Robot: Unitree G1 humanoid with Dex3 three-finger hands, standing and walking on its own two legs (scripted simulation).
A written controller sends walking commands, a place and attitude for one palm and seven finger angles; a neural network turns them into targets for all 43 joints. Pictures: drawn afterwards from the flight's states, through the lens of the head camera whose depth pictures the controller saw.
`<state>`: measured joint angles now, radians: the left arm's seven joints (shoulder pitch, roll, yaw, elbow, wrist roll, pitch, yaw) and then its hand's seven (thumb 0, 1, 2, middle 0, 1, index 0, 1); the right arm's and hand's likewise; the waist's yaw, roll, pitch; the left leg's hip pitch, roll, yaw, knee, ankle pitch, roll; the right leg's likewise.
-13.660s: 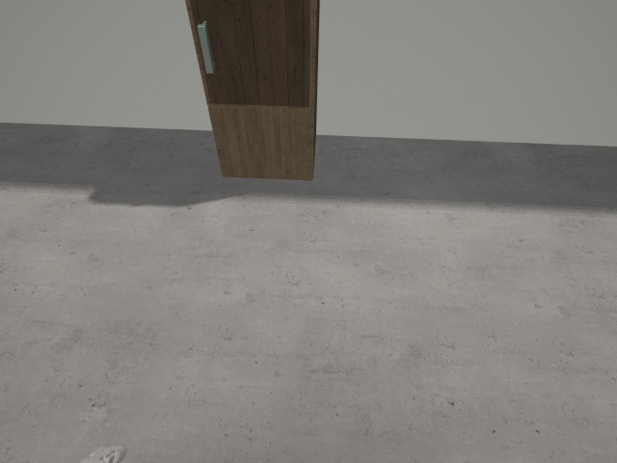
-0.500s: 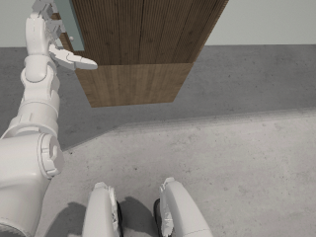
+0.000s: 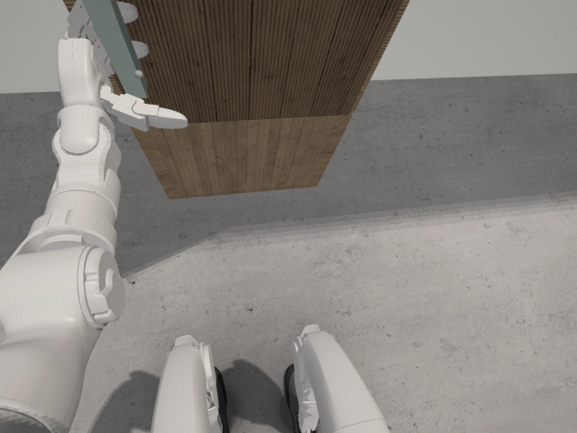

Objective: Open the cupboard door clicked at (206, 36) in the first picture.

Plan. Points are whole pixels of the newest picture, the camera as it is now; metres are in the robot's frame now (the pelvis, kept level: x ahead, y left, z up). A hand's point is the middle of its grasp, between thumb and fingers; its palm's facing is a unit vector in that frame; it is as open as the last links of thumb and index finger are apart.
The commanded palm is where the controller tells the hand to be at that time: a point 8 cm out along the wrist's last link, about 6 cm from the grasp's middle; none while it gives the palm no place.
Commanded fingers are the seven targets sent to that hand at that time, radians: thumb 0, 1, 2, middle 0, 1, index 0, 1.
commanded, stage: close the thumb around the handle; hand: left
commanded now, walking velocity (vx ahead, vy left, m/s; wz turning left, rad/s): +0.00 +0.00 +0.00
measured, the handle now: (118, 32) +0.62 +0.15 +0.06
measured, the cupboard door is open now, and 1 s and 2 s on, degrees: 0 0 41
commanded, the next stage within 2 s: pull the door open along its arc in 0.78 s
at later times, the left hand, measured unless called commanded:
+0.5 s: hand (136, 74) +0.56 +0.13 +0.05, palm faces +0.02 -1.00 -0.02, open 9.2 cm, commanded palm +0.54 +0.16 +0.05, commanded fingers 0.00 0.73 0.83 -0.39 -1.33 -0.39 -1.33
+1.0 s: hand (138, 73) +0.56 +0.12 +0.05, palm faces +0.03 -1.00 -0.02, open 6.2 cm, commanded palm +0.53 +0.16 +0.05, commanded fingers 0.00 0.90 0.90 -0.40 -1.35 -0.40 -1.35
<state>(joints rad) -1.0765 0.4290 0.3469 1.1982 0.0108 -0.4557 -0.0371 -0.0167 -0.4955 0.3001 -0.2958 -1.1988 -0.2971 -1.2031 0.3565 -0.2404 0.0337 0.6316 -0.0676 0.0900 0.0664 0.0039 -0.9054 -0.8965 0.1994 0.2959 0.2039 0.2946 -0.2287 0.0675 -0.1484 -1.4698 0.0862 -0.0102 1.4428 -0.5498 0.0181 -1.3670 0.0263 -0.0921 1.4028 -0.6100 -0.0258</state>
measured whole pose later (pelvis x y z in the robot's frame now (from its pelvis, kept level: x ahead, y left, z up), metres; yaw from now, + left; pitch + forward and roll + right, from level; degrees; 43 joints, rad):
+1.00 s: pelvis +0.00 +0.00 +0.00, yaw +0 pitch +33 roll -4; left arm -1.07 0.41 0.33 1.20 0.00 -0.47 -0.03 0.00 0.67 0.79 -0.33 -1.33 -0.31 -1.35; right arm 0.35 -0.24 0.03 0.63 -0.07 0.10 0.07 0.00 -0.91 -0.90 0.20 0.30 0.20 0.29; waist -0.22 0.06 -0.16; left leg -1.46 0.08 -0.01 1.44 -0.55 0.02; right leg -1.36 0.03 -0.09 1.40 -0.62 -0.03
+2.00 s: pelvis +0.02 -0.05 +0.05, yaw +6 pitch +22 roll +2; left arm -0.09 -0.11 -0.29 0.45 0.13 -0.42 0.58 0.02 0.62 0.70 -0.27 -1.28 -0.33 -1.33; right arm 0.14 -0.15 0.01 0.61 -0.09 -0.06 0.07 0.01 -0.91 -0.90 0.20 0.30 0.20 0.29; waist -0.04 0.03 -0.20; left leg -1.10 0.04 -0.03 1.22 -0.50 -0.06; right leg -1.04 0.00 -0.11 1.28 -0.63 -0.10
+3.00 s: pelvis +0.00 -0.03 +0.03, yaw +4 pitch +23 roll +1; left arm -0.20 -0.12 -0.23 0.54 0.14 -0.47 0.57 -0.02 -0.49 0.30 -0.37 -0.57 -0.34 -0.63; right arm 0.16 -0.18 -0.02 0.62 -0.10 -0.05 0.04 0.01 -0.91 -0.90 0.20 0.30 0.20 0.29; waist -0.04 0.03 -0.20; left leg -1.19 0.01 -0.04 1.30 -0.51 -0.04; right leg -1.12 0.00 -0.08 1.34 -0.62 -0.07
